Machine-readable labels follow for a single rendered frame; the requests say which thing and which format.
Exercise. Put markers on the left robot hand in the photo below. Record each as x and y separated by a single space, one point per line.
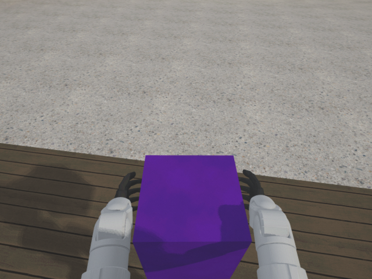
124 190

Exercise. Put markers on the right robot hand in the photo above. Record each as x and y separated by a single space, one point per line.
254 189

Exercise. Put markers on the carton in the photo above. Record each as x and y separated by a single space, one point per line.
191 221

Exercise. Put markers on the right robot forearm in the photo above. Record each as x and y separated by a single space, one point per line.
274 241

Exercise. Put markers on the left robot forearm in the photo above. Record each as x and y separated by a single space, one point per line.
110 245

